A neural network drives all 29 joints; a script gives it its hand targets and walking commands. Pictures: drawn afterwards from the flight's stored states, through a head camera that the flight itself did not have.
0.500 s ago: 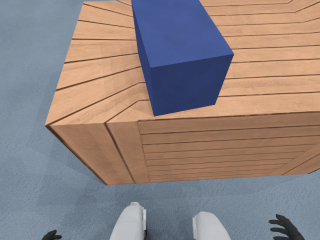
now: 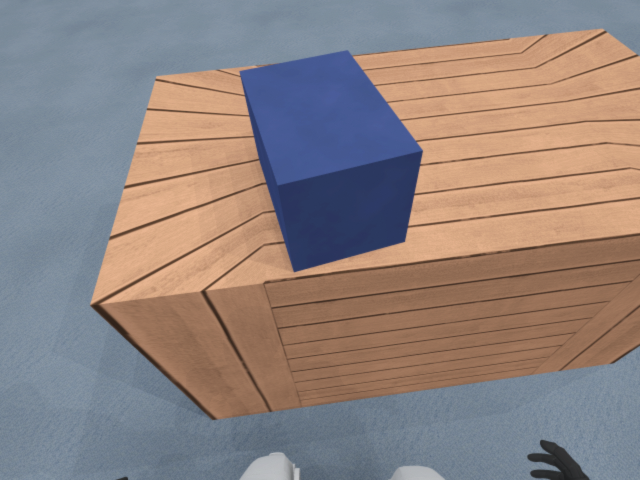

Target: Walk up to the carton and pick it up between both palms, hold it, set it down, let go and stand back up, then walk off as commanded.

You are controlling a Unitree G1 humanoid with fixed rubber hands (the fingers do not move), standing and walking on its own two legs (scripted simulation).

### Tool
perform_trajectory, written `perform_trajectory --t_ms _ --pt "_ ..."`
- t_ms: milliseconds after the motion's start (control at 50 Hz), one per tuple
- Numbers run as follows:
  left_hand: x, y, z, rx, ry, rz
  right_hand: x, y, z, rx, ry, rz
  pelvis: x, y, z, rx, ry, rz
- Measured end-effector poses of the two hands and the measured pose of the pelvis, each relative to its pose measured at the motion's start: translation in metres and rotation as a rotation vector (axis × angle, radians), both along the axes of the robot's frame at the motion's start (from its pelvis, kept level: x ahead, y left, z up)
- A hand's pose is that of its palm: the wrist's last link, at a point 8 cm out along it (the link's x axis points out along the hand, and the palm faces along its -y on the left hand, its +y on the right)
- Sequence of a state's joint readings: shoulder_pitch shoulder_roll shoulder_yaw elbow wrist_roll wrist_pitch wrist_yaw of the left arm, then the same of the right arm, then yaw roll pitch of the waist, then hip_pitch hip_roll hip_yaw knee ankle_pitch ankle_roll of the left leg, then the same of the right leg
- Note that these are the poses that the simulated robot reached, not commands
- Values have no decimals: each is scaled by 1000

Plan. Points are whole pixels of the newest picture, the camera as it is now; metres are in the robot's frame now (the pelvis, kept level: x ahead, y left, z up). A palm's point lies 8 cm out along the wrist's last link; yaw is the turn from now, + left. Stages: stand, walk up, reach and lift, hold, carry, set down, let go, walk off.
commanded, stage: walk up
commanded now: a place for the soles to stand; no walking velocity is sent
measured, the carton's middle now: (322, 156) +0.59 +0.01 +0.05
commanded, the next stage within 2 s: none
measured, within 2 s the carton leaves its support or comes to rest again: neither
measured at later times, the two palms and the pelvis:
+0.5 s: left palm out of the picture +0.09 +0.36 -0.12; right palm out of the picture +0.12 -0.29 -0.08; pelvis +0.07 +0.04 +0.00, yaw -1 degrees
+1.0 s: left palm (162, 377) +0.28 +0.27 -0.11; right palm (544, 386) +0.25 -0.30 -0.13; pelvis +0.16 -0.01 +0.00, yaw -3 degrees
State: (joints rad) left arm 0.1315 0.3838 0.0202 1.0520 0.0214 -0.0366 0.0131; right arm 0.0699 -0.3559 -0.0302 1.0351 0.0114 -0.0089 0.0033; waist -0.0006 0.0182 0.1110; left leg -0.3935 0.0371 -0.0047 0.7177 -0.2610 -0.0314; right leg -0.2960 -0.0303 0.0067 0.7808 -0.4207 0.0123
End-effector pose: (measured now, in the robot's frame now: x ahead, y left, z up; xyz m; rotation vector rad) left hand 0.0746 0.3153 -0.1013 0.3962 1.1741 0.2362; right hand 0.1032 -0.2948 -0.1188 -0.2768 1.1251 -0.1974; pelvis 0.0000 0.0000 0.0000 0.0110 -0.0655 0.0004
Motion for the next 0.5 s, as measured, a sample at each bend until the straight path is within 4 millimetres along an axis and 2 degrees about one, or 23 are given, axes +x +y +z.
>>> perform_trajectory --t_ms 180,240,300,360,400,460,500 --pt "29 -15 7 -54 -30 -28 -22 2 7 13 69 -12 1 0 13 -3 8 3" --pt "33 -17 11 -81 -46 -31 -28 -3 15 5 71 -17 9 0 17 8 17 0" --pt "30 -11 12 -88 -42 -14 -32 -12 23 -30 88 -30 23 4 19 14 19 -2" --pt "22 6 5 -73 -36 24 -23 -20 28 -86 91 -26 35 13 13 -1 -4 8" --pt "13 19 -2 -73 -13 59 -11 -19 30 -118 82 -18 44 22 9 -30 -14 17" --pt "8 39 -17 -73 59 74 10 -8 36 -136 24 -25 60 34 2 -7 -23 -10" --pt "14 46 -23 -73 97 79 16 0 40 -144 -6 -33 69 38 1 5 -20 -14"
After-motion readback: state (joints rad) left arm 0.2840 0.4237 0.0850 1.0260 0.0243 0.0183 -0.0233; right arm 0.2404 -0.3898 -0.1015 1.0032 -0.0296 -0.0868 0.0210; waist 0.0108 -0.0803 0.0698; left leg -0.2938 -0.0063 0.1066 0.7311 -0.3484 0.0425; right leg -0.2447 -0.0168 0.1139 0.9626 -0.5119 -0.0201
